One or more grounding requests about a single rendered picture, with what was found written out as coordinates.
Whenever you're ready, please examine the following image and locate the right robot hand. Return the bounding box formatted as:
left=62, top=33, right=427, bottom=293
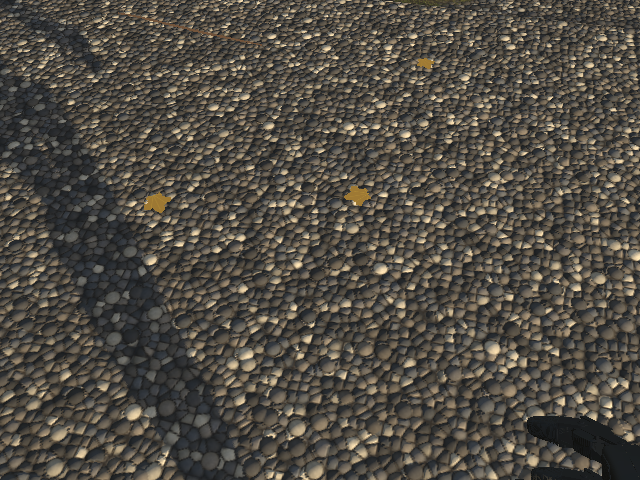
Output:
left=515, top=416, right=640, bottom=480

